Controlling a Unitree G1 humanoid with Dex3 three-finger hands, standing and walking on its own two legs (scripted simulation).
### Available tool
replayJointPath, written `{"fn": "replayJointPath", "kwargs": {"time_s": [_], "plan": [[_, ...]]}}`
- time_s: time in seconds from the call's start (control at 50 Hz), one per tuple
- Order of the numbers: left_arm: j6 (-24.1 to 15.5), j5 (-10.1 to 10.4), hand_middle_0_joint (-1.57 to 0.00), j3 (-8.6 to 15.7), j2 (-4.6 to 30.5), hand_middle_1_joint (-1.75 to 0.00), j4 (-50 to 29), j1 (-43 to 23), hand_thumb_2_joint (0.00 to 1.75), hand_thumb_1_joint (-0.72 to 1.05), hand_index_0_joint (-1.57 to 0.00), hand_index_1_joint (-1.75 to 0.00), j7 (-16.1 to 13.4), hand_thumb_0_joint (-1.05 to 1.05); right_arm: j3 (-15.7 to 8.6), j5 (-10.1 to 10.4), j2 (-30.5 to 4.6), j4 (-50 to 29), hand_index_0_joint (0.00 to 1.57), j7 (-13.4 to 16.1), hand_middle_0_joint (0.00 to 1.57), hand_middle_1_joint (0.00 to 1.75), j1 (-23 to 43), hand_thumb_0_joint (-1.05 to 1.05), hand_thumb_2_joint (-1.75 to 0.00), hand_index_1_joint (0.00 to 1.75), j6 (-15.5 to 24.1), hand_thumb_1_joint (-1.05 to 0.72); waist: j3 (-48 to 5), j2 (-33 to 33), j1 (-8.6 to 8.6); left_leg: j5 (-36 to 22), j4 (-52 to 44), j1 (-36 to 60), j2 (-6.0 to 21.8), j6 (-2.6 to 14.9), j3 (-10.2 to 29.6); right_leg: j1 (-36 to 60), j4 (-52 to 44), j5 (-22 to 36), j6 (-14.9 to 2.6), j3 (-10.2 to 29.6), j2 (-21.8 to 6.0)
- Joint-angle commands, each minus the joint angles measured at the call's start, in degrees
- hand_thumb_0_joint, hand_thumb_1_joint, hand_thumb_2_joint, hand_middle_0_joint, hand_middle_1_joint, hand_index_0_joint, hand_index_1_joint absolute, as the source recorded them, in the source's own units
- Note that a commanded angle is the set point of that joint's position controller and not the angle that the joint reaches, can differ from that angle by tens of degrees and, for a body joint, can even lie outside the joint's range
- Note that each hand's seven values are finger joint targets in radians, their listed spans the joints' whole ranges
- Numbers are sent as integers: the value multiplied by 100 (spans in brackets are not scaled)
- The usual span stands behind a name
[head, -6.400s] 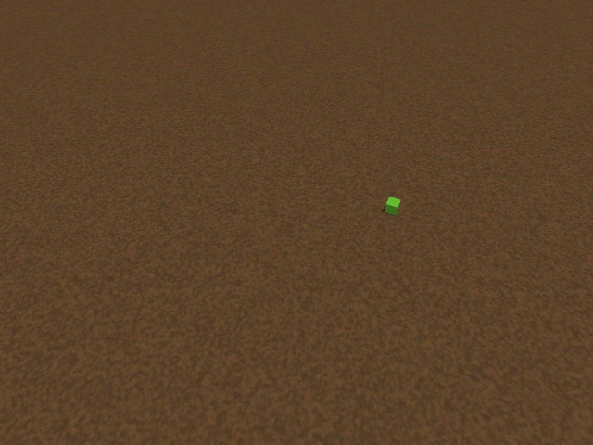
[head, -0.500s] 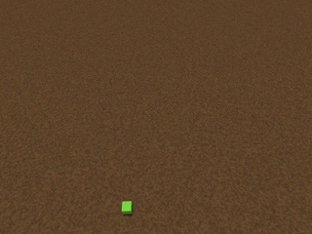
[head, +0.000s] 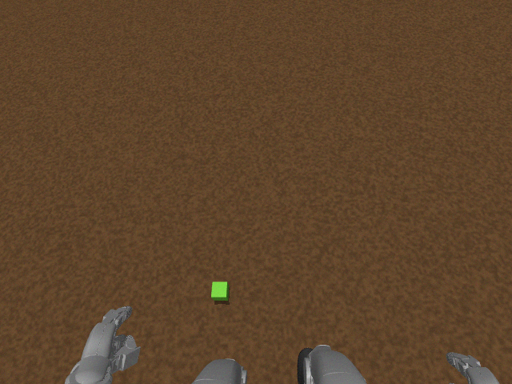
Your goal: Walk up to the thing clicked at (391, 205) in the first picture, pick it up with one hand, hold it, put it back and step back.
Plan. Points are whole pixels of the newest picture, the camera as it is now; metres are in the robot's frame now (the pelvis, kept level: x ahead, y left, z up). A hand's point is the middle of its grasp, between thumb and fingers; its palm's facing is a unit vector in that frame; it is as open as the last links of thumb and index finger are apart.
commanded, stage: walk up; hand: left
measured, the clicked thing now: (220, 291) +0.43 +0.18 -0.73
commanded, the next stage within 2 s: none
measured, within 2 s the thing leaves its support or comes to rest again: neither
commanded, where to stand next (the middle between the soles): +0.03 -0.01 m, yaw -3 degrees
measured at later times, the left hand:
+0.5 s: hand out of the picture -0.01 +0.28 -0.13, palm faces -0.07 -0.90 -0.43, open 7.4 cm
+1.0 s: hand out of the picture +0.06 +0.27 -0.17, palm faces -0.06 -0.93 -0.37, open 7.3 cm
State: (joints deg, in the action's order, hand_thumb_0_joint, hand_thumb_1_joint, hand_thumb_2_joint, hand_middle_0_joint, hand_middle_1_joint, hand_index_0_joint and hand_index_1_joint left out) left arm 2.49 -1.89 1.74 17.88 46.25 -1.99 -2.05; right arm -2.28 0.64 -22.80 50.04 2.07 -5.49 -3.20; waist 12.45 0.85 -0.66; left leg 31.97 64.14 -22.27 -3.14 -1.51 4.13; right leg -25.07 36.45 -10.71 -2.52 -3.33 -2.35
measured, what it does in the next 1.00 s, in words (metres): steps on the spot: left foot, then right foot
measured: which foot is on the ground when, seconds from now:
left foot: up 0.00-0.08, down 0.10-0.46, up 0.48-0.78, down 0.80-1.00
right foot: down 0.00-0.12, up 0.14-0.42, down 0.44-0.84, up 0.86-1.00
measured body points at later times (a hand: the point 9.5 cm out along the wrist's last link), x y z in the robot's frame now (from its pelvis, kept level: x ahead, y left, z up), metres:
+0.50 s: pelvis -0.06 -0.01 +0.00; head -0.05 -0.01 +0.45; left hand -0.01 +0.33 -0.10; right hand -0.01 -0.34 -0.11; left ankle -0.06 +0.12 -0.71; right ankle -0.09 -0.12 -0.72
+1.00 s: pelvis -0.07 +0.02 -0.02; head +0.00 +0.03 +0.43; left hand +0.06 +0.32 -0.14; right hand +0.06 -0.28 -0.12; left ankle +0.09 +0.13 -0.72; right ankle -0.12 -0.11 -0.65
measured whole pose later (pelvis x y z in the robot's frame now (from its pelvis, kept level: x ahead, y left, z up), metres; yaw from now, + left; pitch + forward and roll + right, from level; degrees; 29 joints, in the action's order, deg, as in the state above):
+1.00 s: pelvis -0.07 +0.02 -0.02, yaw -4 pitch -4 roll +0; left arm 2.7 0.9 2.5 22.2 47.5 7.5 -1.6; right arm -1.6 -0.9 -19.8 45.4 0.6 -3.9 -2.0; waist 12.7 -1.9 0.6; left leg 5.8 36.8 -27.8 0.7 1.0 -0.9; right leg -23.8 70.2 -30.9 -1.4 5.7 3.2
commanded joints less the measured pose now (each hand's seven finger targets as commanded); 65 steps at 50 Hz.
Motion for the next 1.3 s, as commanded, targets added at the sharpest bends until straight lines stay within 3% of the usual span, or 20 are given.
{"fn": "replayJointPath", "kwargs": {"time_s": [0.0, 0.06, 0.1, 0.12, 0.18, 0.28, 0.36, 0.4, 0.42, 0.46, 0.54, 0.7, 0.76, 0.82, 1.0, 1.08, 1.1, 1.12, 1.18, 1.28], "plan": [[45, -17, -20, 529, 1672, -30, -346, 483, 90, 90, -20, -30, -87, 0, -357, -121, -986, -161, 20, 42, 20, 30, -888, 0, -90, 30, 84, -90, -2129, -1340, 203, -244, -1674, 77, 214, 50, -254, 2003, -315, 3111, -1115, 1367, -1401], [147, 98, -20, 543, 1694, -30, -427, 135, 90, 90, -20, -30, 44, 0, -431, -249, -954, -9, 20, -30, 20, 30, -1293, 0, -90, 30, 167, -90, -1898, -912, -137, -1706, -3288, 1023, 97, 195, -620, 819, -89, 1028, -644, 1225, -1125], [156, 172, -20, 467, 1286, -30, -545, 162, 90, 90, -20, -30, 75, 0, -617, -365, -1925, -349, 20, -107, 20, 30, -595, 0, -90, 30, 194, -90, -1401, 1698, -124, -2395, -4507, 559, 2377, 1278, 2454, -573, 1856, -2191, 99, 380, 550], [158, 36, -20, 618, 1576, -30, -496, -191, 90, 90, -20, -30, -1, 0, -725, -338, -2251, -531, 20, -114, 20, 30, -304, 0, -90, 30, 235, -90, -1176, 1634, -357, -2892, -4736, -240, 2979, 2016, 3247, -340, 3172, -2802, 170, 1288, 627], [170, 208, -20, 596, 1476, -30, -86, 631, 90, 90, -20, -30, 14, 0, -492, -350, -1414, -661, 20, 38, 20, 30, 300, 0, -90, 30, 302, -90, -1157, 404, 296, -4472, -3617, 576, 1767, 1289, 962, -857, 4320, -1878, 139, 1629, 891], [-331, 43, -20, 568, 1735, -30, -85, 905, 90, 90, -20, -30, 319, 0, -662, -446, -1597, -612, 20, -257, 20, 30, -961, 0, -90, 30, 447, -90, -1708, 1327, -500, 396, -4396, 2654, 1725, 1512, 1452, -802, 1537, -2035, 441, 449, 434], [-539, -8, -20, 531, 1699, -30, 27, 1024, 90, 90, -20, -30, 370, 0, -675, -397, -1771, -649, 20, -356, 20, 30, -1106, 0, -90, 30, 415, -90, -724, 1069, -399, 125, -4476, 1718, 1929, 1654, 1381, -107, -10, -2383, 136, 288, 278], [-672, 16, -20, 538, 1518, -30, 380, 2042, 90, 90, -20, -30, 320, 0, -592, -329, -1607, -828, 20, -427, 20, 30, -663, 0, -90, 30, 368, -90, -905, 840, 198, -843, -3737, 749, 1515, 1305, 590, 1575, -1378, -1045, -3, -159, 472], [-721, 16, -20, 621, 1676, -30, 580, 2773, 90, 90, -20, -30, 259, 0, -482, -303, -1253, -924, 20, -430, 20, 30, -556, 0, -90, 30, 341, -90, -1109, 201, 542, -951, -2756, 44, 1157, 1035, 182, 2693, -1861, -736, -18, 183, 310], [-764, -59, -20, 772, 2592, -30, 436, 2982, 90, 90, -20, -30, 193, 0, -394, -194, -1025, -1285, 20, -406, 20, 30, 44, 0, -90, 30, 331, -90, -471, -1058, 760, 85, -576, -2324, 89, 383, 193, 2597, -2842, -3092, -907, 4209, -1935], [-866, 117, -20, 641, 2158, -30, 62, 2140, 90, 90, -20, -30, 127, 0, -516, -140, -1332, -740, 20, -498, 20, 30, -917, 0, -90, 30, 413, -90, -130, -386, 91, -1154, -723, -1753, 422, 203, 805, 2194, -2512, -1502, -688, 2199, -1322], [-523, 196, -20, 396, 1746, -30, -203, 1514, 90, 90, -20, -30, -6, 0, -324, -63, -910, -455, 20, -332, 20, 30, -785, 0, -90, 30, 285, -90, -549, -1385, 107, -2087, -2316, 294, 200, 106, -459, 1097, -732, 3620, -496, 399, -846], [-267, 302, -20, 345, 1669, -30, -257, 1465, 90, 90, -20, -30, -47, 0, -391, -114, -1108, -276, 20, -206, 20, 30, -1072, 0, -90, 30, 306, -90, -1009, -559, -121, -4180, -3336, 1167, 75, 306, -735, 916, 696, 2257, -152, 266, -293], [-82, 419, -20, 362, 1460, -30, -191, 2110, 90, 90, -20, -30, -134, 0, -581, -10, -1849, -513, 20, -133, 20, 30, -1152, 0, -90, 30, 323, -90, -2395, 1069, -85, -7339, -3771, 1826, 2498, 1851, 2280, 536, 3691, -2861, 110, 956, 775], [71, 113, -20, 604, 1575, -30, 241, 2395, 90, 90, -20, -30, 211, 0, -603, -340, -1617, -836, 20, -17, 20, 30, -76, 0, -90, 30, 254, -90, -1883, 990, 215, 57, -4525, 182, 1884, 1165, 1174, 1026, 1428, -2453, 114, 493, 248], [28, -111, -20, 827, 1647, -30, 519, 3049, 90, 90, -20, -30, 323, 0, -510, -317, -1270, -721, 20, 3, 20, 30, -278, 0, -90, 30, 127, -90, -1354, 280, 447, 473, -3438, -1264, 1027, 330, 340, 2256, -1172, -2122, -212, 686, 273], [29, -216, -20, 940, 2194, -30, 186, 2562, 90, 90, -20, -30, 288, 0, -374, -214, -788, -875, 20, 31, 20, 30, 173, 0, -90, 30, 197, -90, -676, -1959, 751, 375, -1224, -1859, -171, 113, -428, 432, -2404, -4486, -943, 3673, -1470], [-3, -221, -20, 923, 2590, -30, -198, 1554, 90, 90, -20, -30, 283, 0, -571, -206, -1335, -842, 20, 144, 20, 30, 528, 0, -90, 30, 242, -90, 54, -1499, 605, -125, -169, -908, 31, 41, 405, -1577, -3034, -5175, -1510, 4515, -2292], [-333, -143, -20, 739, 1728, -30, -83, 1159, 90, 90, -20, -30, 191, 0, -442, -71, -953, -317, 20, -92, 20, 30, -725, 0, -90, 30, 382, -90, -587, -379, -45, -1142, -10, -829, -111, 76, 230, 324, -2141, -2654, -814, 2082, -933], [-650, -41, -20, 817, 1905, -30, 52, 2607, 90, 90, -20, -30, 289, 0, -455, -171, -1223, -696, 20, -397, 20, 30, 18, 0, -90, 30, 569, -90, -198, -522, 745, -1113, -1255, -2678, 211, 51, 368, 3268, -2318, -2537, -854, 2674, -1389]]}}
